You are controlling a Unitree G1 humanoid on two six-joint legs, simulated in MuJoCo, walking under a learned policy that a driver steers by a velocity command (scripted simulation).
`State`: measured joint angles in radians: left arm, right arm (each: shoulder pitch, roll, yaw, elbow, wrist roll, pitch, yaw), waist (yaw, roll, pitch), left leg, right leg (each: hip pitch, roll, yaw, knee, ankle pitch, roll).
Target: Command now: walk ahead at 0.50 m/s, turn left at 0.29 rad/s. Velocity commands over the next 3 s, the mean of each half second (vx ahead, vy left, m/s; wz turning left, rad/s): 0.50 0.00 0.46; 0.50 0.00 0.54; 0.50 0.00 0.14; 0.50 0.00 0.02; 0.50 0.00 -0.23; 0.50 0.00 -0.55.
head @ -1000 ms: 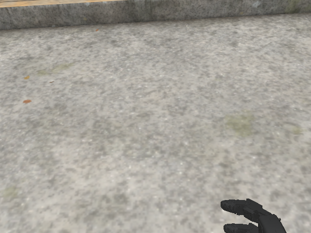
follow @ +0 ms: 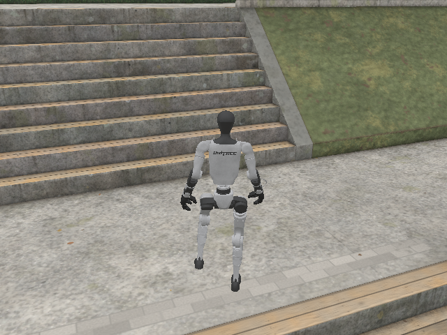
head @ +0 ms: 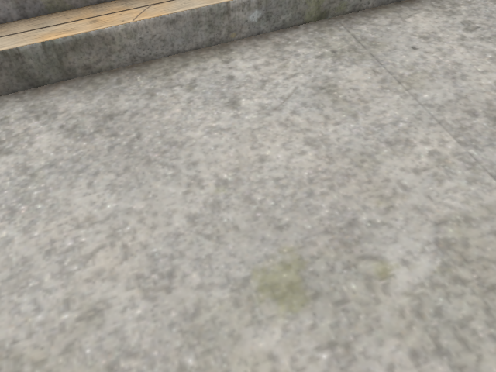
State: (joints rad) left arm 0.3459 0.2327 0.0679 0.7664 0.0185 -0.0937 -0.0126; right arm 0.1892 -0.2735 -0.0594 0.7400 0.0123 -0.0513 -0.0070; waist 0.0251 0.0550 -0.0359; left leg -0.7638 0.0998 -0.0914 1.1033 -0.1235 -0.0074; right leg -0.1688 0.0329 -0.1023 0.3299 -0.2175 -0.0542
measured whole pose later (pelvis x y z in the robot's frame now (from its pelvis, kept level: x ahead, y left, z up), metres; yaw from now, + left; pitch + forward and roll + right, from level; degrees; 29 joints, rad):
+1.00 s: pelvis +0.55 +0.14 +0.00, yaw +33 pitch +3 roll -1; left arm 0.32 0.24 0.07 0.81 0.01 -0.11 -0.01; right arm 0.19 -0.29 -0.08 0.62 0.01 -0.03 0.00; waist 0.06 0.06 -0.01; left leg -0.68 0.06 -0.09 1.08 -0.25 0.01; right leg -0.18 0.02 -0.08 0.35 -0.22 -0.04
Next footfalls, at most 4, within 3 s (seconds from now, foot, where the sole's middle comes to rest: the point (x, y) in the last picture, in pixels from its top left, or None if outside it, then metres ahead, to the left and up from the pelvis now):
0.28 left None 0.30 0.17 -0.78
0.74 right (256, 334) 0.62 0.06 -0.78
1.24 left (133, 310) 0.69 0.42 -0.78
1.74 right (163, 209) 1.06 0.38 -0.78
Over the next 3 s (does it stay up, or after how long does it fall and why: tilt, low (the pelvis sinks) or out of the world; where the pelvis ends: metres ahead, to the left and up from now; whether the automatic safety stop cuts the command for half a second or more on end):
stays up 1.43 0.67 0.00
